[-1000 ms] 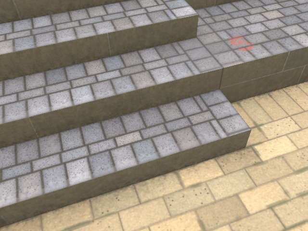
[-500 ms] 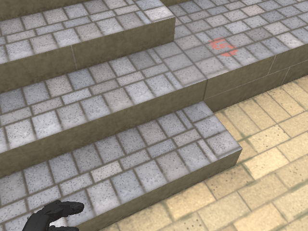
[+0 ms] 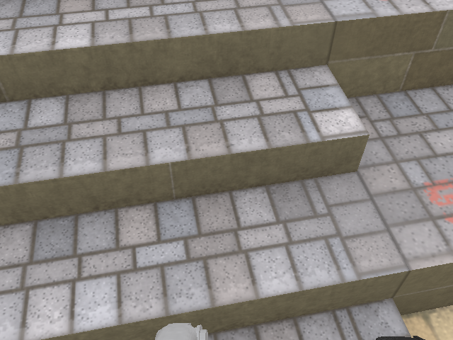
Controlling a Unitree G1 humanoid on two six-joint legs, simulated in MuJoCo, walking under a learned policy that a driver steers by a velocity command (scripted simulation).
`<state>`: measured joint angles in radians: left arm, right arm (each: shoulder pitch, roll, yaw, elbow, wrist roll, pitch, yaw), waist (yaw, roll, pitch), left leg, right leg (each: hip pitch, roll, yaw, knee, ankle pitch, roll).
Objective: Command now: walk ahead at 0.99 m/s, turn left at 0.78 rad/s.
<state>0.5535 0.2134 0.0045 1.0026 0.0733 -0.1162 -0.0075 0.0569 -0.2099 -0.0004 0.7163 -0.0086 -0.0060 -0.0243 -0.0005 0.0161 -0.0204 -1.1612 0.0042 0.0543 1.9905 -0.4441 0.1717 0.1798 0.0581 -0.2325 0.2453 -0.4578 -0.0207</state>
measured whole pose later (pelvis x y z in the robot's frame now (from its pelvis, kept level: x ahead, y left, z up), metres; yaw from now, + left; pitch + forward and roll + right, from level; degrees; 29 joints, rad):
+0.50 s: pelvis +0.49 +0.06 +0.21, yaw +24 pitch +5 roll -3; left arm -0.12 0.02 -0.12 0.44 0.04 -0.09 0.03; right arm 0.50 -0.26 -0.08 0.95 0.02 -0.12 -0.01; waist -0.01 0.06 0.00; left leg -0.12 -0.17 -0.21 0.75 0.00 0.14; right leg -0.88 0.00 -0.05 1.09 -0.29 -0.05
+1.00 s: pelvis +0.77 +0.20 +0.40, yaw +19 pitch +8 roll +2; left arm 0.28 0.25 0.06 0.83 0.04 -0.10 -0.07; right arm 0.06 -0.21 0.03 0.76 -0.01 -0.06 0.01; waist 0.02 -0.04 -0.11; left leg -0.78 0.05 0.10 0.94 -0.30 0.04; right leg -0.70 0.05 0.15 1.64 -0.20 -0.03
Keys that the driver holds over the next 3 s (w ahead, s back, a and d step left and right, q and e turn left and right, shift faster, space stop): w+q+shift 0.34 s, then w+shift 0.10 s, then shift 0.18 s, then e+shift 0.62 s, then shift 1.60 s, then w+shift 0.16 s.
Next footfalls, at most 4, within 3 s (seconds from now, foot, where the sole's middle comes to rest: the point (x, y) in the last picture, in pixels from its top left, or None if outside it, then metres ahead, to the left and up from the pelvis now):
0.10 left None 0.28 0.03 -0.60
0.50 right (235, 222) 0.71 0.01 -0.46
0.86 left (94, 142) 0.86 0.38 -0.31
1.26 right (198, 121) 0.94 0.11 -0.31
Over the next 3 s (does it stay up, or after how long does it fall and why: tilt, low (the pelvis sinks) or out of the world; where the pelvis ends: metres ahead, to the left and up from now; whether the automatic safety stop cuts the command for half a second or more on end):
stays up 0.91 0.25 0.47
